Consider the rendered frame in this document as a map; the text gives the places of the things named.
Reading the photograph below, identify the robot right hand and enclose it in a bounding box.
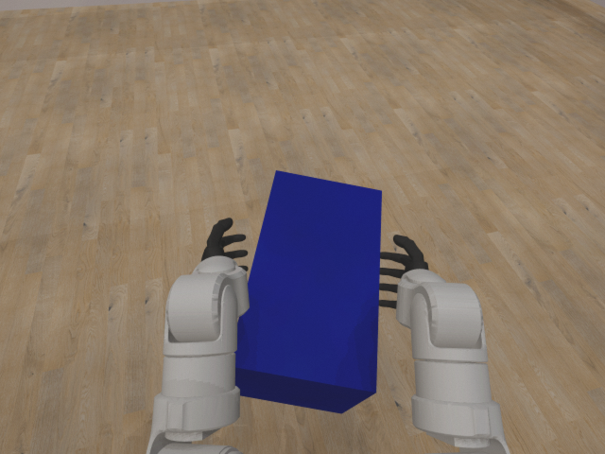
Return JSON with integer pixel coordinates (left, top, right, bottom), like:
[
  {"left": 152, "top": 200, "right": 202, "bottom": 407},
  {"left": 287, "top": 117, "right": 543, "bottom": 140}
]
[{"left": 379, "top": 235, "right": 428, "bottom": 309}]

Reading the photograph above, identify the right robot forearm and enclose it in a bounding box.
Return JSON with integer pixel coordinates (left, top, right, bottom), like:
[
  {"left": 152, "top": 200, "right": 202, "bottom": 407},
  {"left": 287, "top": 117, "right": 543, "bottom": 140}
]
[{"left": 396, "top": 269, "right": 510, "bottom": 454}]

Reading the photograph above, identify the carton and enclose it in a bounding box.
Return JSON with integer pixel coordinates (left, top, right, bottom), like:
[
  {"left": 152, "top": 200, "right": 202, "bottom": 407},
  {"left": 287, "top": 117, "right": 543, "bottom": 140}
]
[{"left": 235, "top": 170, "right": 382, "bottom": 413}]

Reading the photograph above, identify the robot left hand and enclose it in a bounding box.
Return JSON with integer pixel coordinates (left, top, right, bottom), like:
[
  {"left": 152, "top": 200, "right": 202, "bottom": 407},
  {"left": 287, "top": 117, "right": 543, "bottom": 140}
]
[{"left": 201, "top": 218, "right": 248, "bottom": 271}]

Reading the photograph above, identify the left robot forearm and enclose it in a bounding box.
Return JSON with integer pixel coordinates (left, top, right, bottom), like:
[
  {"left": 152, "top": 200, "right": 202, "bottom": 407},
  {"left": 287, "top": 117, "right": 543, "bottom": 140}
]
[{"left": 147, "top": 255, "right": 250, "bottom": 454}]

